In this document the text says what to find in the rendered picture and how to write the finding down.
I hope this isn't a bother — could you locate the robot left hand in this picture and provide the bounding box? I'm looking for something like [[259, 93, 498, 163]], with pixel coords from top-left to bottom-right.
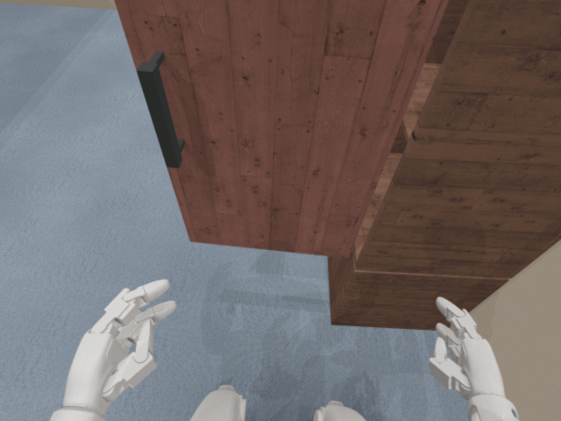
[[63, 279, 176, 415]]

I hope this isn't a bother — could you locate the left robot thigh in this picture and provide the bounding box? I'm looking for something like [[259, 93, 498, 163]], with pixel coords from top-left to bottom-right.
[[190, 390, 246, 421]]

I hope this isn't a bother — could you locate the robot right forearm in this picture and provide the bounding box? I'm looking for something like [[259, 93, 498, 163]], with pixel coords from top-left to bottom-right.
[[467, 394, 519, 421]]

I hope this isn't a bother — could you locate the robot right hand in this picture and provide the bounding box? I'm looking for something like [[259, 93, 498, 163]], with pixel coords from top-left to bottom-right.
[[430, 297, 506, 403]]

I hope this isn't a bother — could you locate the handle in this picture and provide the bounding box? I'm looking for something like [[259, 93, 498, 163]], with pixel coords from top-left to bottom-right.
[[137, 51, 185, 168]]

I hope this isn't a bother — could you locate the cupboard door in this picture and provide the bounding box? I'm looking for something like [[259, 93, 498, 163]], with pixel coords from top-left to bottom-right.
[[114, 0, 449, 258]]

